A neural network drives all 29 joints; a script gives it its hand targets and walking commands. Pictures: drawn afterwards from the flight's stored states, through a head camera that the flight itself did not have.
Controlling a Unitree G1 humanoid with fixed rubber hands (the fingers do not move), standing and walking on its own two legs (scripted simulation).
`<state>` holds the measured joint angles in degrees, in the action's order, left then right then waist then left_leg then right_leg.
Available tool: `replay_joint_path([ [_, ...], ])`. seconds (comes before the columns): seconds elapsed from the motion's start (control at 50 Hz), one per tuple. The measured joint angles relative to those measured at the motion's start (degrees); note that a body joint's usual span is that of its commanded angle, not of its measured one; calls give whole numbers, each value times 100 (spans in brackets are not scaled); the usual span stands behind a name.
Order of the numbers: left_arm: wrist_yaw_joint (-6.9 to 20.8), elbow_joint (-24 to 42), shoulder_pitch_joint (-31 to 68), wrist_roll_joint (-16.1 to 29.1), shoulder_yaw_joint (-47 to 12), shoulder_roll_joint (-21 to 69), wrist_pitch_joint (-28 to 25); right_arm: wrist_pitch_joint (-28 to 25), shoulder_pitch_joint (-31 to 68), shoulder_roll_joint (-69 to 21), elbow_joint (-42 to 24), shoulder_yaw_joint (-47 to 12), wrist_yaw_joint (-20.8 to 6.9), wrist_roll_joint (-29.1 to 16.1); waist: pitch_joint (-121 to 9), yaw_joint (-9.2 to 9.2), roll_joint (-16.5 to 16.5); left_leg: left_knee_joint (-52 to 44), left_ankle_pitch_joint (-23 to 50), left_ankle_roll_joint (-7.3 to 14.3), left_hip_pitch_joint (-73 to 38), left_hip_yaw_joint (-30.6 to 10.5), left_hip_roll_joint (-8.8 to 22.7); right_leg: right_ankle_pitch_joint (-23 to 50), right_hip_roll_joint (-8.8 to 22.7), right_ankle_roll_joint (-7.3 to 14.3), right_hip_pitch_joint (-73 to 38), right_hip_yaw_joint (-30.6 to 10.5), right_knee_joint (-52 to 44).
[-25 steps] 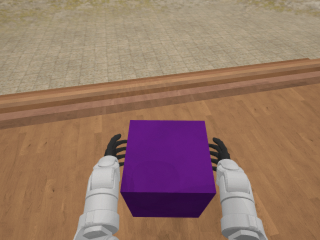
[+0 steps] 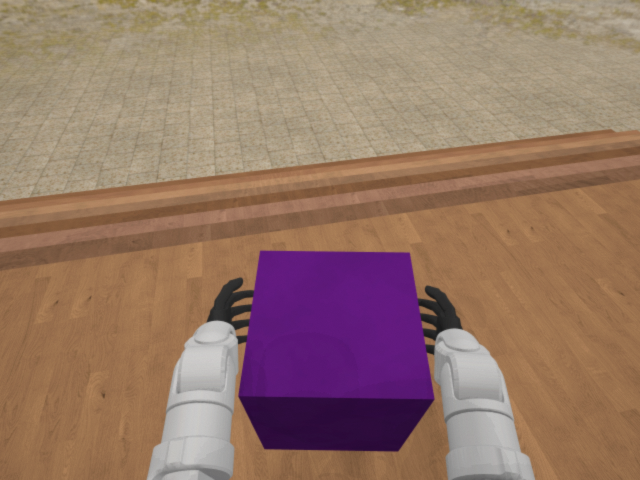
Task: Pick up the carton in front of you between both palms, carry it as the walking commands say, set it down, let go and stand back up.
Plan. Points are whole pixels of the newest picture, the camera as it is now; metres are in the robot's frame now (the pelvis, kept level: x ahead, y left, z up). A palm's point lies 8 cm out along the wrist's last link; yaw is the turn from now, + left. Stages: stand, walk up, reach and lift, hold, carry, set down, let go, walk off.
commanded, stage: reach and lift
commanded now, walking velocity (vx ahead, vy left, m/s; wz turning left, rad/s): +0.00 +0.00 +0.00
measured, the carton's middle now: (332, 356) +0.30 +0.00 -0.05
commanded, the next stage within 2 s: hold in 0.02 s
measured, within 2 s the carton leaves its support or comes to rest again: neither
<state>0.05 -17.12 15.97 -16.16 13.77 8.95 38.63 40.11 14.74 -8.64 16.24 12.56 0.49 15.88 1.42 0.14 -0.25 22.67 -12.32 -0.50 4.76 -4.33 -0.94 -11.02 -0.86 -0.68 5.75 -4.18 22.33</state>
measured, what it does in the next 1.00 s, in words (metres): stands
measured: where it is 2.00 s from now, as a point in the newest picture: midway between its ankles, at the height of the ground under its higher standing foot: outside the picture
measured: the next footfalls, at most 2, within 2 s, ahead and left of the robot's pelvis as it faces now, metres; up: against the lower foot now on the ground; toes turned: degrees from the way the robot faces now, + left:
right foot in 1.70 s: +0.21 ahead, -0.09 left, +0.00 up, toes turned -9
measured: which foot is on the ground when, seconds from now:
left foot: down 0.00-1.00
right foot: down 0.00-1.00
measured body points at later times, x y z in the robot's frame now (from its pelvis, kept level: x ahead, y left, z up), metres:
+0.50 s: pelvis -0.02 +0.00 +0.00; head -0.06 +0.00 +0.45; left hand +0.29 +0.15 +0.04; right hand +0.28 -0.15 +0.04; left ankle +0.01 +0.13 -0.74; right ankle +0.02 -0.13 -0.74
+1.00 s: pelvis +0.00 +0.00 +0.00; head -0.05 +0.00 +0.45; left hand +0.29 +0.15 +0.04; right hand +0.29 -0.15 +0.04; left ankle +0.01 +0.13 -0.74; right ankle +0.02 -0.13 -0.74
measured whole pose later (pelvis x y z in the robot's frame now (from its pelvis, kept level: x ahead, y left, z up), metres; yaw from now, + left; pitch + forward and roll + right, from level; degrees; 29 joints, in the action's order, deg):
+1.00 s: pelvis +0.00 +0.00 +0.00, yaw +0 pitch -8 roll +0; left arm 0.4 -12.4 14.6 -15.9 11.9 8.6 43.5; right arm 44.9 13.5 -8.4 11.7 10.6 0.3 15.5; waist 1.8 0.2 -0.2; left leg 21.2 -11.6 -0.6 2.1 -4.4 -0.8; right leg -10.2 -0.9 -0.6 3.1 -4.2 20.9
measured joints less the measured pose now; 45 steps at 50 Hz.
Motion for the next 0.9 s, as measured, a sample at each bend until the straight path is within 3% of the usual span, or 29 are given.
replay_joint_path([
  [0.2, -39, 545, -256, 150, -275, -58, 341, 335, -243, 50, -532, -259, 36, -139, -55, 5, 3, -198, 101, 1, -229, 7, 7, 107, 6, -6, -230, -13, -205],
  [0.6, 44, 185, 195, -58, 123, 50, 373, 386, 220, -53, -170, 108, -39, 49, 96, 17, -9, 84, 67, -14, -84, -4, 8, 76, -18, 6, -87, -3, 75],
  [0.9, 46, 381, -31, -25, -98, -8, 451, 454, -13, 3, -363, -109, -31, 4, 44, 7, 1, -100, 77, -12, -225, -12, 13, 79, -10, 8, -226, 0, -103],
])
